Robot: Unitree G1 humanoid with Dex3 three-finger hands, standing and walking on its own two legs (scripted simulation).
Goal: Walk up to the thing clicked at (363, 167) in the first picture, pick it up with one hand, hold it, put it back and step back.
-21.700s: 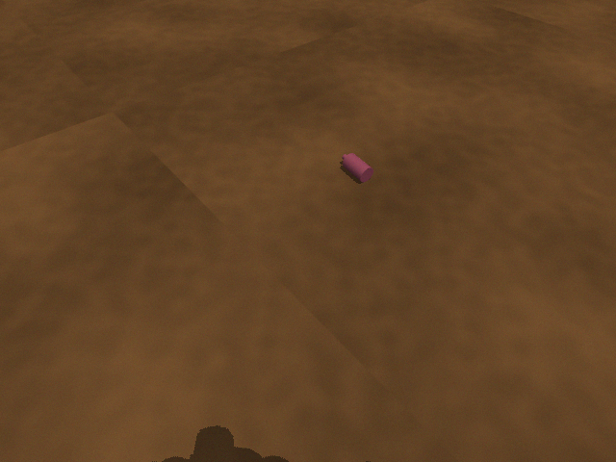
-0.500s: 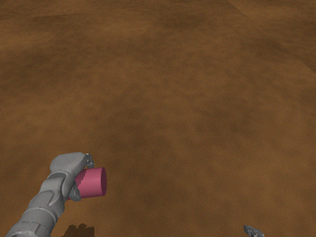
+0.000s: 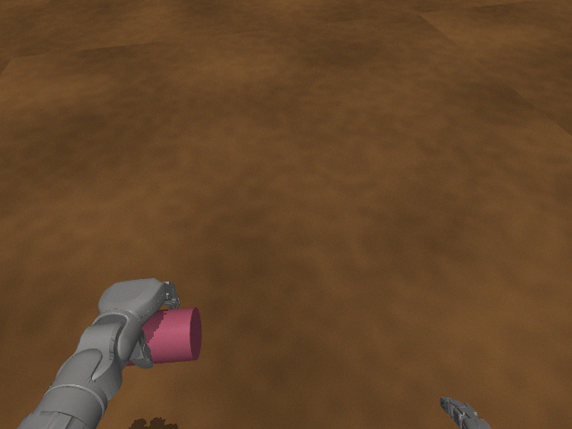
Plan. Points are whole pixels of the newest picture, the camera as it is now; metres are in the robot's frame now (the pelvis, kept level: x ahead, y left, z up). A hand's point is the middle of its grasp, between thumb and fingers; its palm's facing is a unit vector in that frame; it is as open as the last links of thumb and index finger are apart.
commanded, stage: hold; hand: left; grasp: from above
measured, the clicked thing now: (142, 337) +0.30 +0.24 -0.09
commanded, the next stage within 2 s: crouch in 1.20 s
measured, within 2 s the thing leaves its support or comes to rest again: neither
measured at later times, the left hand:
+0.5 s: hand (141, 340) +0.27 +0.21 -0.03, palm faces -0.44 -0.06 -0.89, open 10.3 cm
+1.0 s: hand (136, 345) +0.26 +0.22 -0.02, palm faces -0.46 -0.06 -0.89, open 10.4 cm
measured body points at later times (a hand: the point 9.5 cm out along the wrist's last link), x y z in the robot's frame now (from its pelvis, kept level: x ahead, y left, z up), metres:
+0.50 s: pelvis -0.02 +0.00 +0.01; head -0.01 -0.03 +0.46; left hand +0.29 +0.21 +0.02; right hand +0.13 -0.26 -0.11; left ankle +0.00 +0.13 -0.73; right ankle +0.01 -0.15 -0.73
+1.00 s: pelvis -0.02 +0.00 +0.01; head -0.02 -0.02 +0.46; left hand +0.28 +0.22 +0.03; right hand +0.13 -0.25 -0.10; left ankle +0.00 +0.13 -0.73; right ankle +0.01 -0.15 -0.73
